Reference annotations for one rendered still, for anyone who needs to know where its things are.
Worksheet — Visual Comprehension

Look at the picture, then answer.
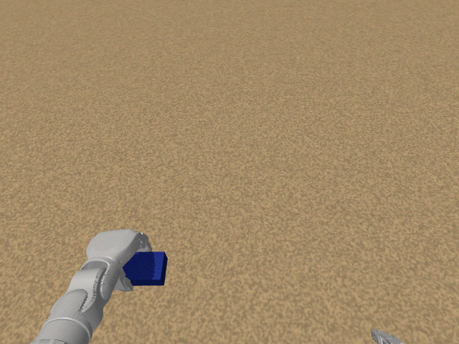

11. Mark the left robot arm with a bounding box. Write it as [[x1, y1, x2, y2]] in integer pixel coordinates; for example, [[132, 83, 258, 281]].
[[29, 257, 120, 344]]

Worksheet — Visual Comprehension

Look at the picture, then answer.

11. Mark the right robot hand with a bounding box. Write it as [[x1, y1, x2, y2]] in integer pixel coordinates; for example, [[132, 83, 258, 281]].
[[371, 329, 403, 344]]

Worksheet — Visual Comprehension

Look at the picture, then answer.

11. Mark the small box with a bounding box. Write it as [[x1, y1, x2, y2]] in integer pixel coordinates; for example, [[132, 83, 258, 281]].
[[123, 252, 168, 286]]

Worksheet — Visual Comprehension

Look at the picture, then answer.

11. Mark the left robot hand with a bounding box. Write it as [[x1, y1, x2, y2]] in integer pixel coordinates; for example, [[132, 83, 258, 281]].
[[86, 229, 152, 292]]

